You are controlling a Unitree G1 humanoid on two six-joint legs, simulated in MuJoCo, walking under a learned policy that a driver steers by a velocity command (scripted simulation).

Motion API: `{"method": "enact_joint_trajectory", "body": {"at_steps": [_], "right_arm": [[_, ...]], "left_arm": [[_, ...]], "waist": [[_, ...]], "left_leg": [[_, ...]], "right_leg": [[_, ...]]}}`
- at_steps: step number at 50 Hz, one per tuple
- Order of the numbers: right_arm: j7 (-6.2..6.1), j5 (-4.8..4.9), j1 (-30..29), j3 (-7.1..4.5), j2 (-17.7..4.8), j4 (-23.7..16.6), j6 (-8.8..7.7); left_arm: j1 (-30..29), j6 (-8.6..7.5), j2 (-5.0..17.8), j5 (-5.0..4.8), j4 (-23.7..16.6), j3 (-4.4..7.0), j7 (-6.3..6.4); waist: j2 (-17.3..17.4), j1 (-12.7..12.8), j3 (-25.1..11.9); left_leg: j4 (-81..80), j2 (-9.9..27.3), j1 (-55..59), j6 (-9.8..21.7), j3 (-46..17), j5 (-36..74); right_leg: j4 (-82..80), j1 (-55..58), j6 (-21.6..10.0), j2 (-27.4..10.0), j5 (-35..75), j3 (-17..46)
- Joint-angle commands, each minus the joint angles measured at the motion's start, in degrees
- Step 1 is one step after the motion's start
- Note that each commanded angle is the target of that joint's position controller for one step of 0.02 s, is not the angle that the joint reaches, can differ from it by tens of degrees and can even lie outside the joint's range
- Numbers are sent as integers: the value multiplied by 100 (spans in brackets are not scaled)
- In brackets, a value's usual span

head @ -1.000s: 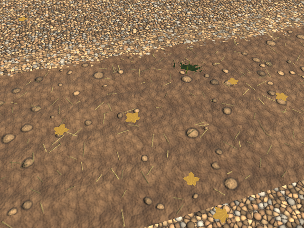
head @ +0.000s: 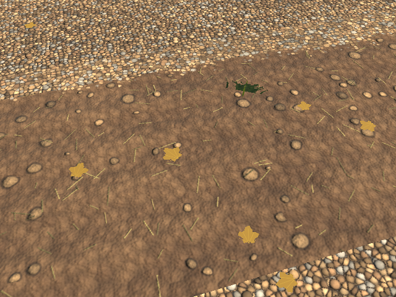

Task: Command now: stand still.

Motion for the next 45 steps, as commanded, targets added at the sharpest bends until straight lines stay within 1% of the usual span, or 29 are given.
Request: {"method": "enact_joint_trajectory", "body": {"at_steps": [1,3,5,6,7,8,10,12,14,16,18,19,20,21,22,23,24,25,26,27,28,30,32,35,39,41,43,44,45], "right_arm": [[-10,2,390,-43,-357,-20,-15],[-5,-26,313,-53,-366,-58,-5],[26,-63,99,-88,-395,-234,-7],[59,-122,-70,-100,-393,-367,-22],[93,-173,-245,-99,-380,-522,-56],[124,-197,-486,-108,-386,-693,-103],[168,-187,-819,-163,-468,-973,-184],[221,-161,-940,-200,-479,-1122,-260],[280,-121,-1115,-227,-482,-1286,-295],[321,-98,-1269,-239,-468,-1451,-277],[335,-45,-931,-253,-427,-1406,-255],[321,-11,-470,-285,-430,-1261,-254],[283,-19,191,-388,-610,-1015,-275],[219,-55,1068,-521,-949,-787,-339],[167,-163,1913,-672,-1723,-757,-370],[182,-59,1817,-627,-1631,-648,-242],[185,-81,1072,-547,-1440,-812,-209],[219,-56,541,-475,-1183,-968,-253],[236,-36,248,-408,-1008,-1026,-308],[220,-30,193,-328,-774,-987,-360],[208,-63,313,-283,-662,-928,-399],[176,-64,619,-258,-696,-821,-464],[156,-45,873,-241,-776,-764,-493],[149,-22,1225,-178,-702,-714,-508],[122,-32,1551,-154,-728,-657,-543],[103,-58,1653,-167,-797,-618,-547],[95,-90,1624,-188,-868,-591,-552],[82,-101,1563,-201,-918,-593,-555],[72,-104,1518,-228,-1006,-589,-549]], "left_arm": [[537,-16,351,-1,0,42,9],[641,-8,412,16,7,75,-1],[885,40,699,8,16,208,-8],[1137,68,795,14,42,252,-6],[1324,76,866,28,55,292,-5],[1459,59,883,49,62,321,-9],[1532,-10,966,110,33,370,-9],[1457,-100,928,101,-28,367,-18],[1374,-187,906,114,-88,350,-31],[1310,-242,955,92,-148,341,-33],[1084,-250,1055,59,-226,348,-60],[941,-256,1123,5,-281,348,-76],[945,-287,1105,13,-290,336,-113],[940,-347,1070,26,-306,318,-159],[1146,-384,555,-62,-548,205,-221],[909,-365,918,64,-603,340,-299],[490,-326,915,100,-756,365,-332],[159,-330,791,138,-842,348,-363],[214,-317,691,108,-848,363,-366],[404,-256,616,149,-771,372,-361],[513,-200,582,157,-726,375,-381],[305,-115,663,117,-819,408,-397],[-268,-75,699,94,-1016,417,-411],[-1272,-100,693,80,-1371,392,-424],[-2171,-137,573,16,-1681,311,-464],[-2392,-154,617,6,-1785,309,-469],[-2349,-193,709,5,-1837,340,-442],[-2108,-221,768,2,-1784,372,-409],[-1594,-260,881,6,-1627,432,-368]], "waist": [[-64,0,360],[-103,71,324],[-504,225,501],[-712,361,736],[-777,453,1043],[-742,528,1282],[-520,520,1415],[-362,444,1252],[-385,390,1045],[-508,322,870],[-565,83,713],[-538,-175,539],[-367,-442,243],[25,-864,-252],[1353,-953,-1023],[1084,-834,-838],[669,-469,54],[272,-336,457],[210,-33,474],[328,154,476],[395,227,354],[429,292,270],[352,244,311],[311,62,459],[419,-140,522],[443,-189,533],[488,-92,465],[507,38,312],[531,242,43]], "left_leg": [[-285,725,20,120,-633,812],[-164,564,-109,140,-527,114],[611,172,-795,198,-148,-979],[1123,17,-1411,220,63,-1348],[1524,73,-1954,235,290,-1436],[2000,276,-2366,234,346,-1390],[2731,515,-3117,218,236,-1396],[2774,609,-3348,169,209,-1102],[2454,584,-3003,140,271,-810],[2053,472,-2328,161,409,-628],[1537,264,-1211,231,636,-321],[1181,45,-316,247,795,-120],[960,-154,684,291,842,-103],[640,333,1726,457,230,-452],[-585,2207,2627,997,-2771,-2290],[-1503,2537,2095,1287,-4386,-3239],[-1421,2466,1472,1218,-3831,-3652],[-1423,2249,736,1124,-3030,-2772],[-1485,1935,157,937,-2327,-1808],[-1494,1696,-185,835,-1775,-1018],[-1487,1548,-264,808,-1404,-376],[-1495,1423,-137,861,-1012,525],[-1574,1427,94,905,-796,1047],[-1639,1364,381,954,-569,1542],[-1605,1295,623,910,-288,2201],[-1509,1395,922,932,-263,2523],[-1197,1509,1262,909,-203,3264],[-817,1512,1395,845,-122,4084],[-185,1466,1485,775,-44,4821]], "right_leg": [[-434,-485,-38,-868,1279,651],[-573,-456,-113,-781,204,703],[-812,-420,-424,-936,-1618,1204],[-1054,-386,-667,-1261,-2472,1720],[-1265,-376,-915,-1653,-2935,2173],[-1429,-443,-1136,-1973,-3037,2539],[-1520,-220,-1360,-2149,-2529,2750],[-1404,91,-1300,-1990,-1583,2371],[-1247,38,-1176,-1800,-540,1879],[-1123,-288,-1051,-1693,303,1490],[-801,-865,-874,-1557,855,1077],[-434,-1252,-741,-1410,1268,850],[370,-1535,-608,-1159,2021,564],[1782,-2012,-421,-776,2099,79],[3971,-3112,-103,-145,-39,-485],[4836,-3696,-193,-16,-1194,60],[5282,-4179,-288,-419,-813,104],[5078,-4112,-288,-674,-299,73],[4664,-3580,-255,-837,87,126],[4379,-3183,-184,-904,168,88],[4325,-2974,-144,-868,317,10],[4150,-3102,-98,-835,569,-79],[3820,-3492,-21,-843,855,-172],[2972,-3849,84,-809,1291,-315],[1653,-3410,72,-576,1739,-543],[1275,-3232,-28,-501,1624,-610],[1018,-2947,-205,-403,1271,-639],[904,-2569,-303,-268,1034,-679],[780,-1984,-391,-78,816,-741]]}}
